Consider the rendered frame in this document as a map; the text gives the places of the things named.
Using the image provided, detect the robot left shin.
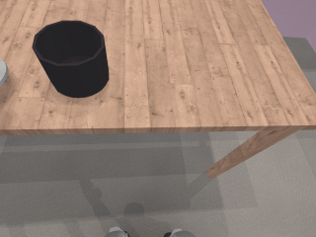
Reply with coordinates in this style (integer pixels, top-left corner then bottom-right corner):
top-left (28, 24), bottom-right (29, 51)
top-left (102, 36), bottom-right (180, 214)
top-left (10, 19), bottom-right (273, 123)
top-left (109, 226), bottom-right (123, 232)

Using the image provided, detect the table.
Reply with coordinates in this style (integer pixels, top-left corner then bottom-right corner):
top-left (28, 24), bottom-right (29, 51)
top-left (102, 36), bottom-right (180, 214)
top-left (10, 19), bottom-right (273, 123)
top-left (0, 0), bottom-right (316, 178)

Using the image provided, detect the pot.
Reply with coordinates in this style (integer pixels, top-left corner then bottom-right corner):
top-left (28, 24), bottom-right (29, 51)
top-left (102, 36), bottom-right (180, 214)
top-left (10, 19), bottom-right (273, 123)
top-left (32, 20), bottom-right (110, 98)

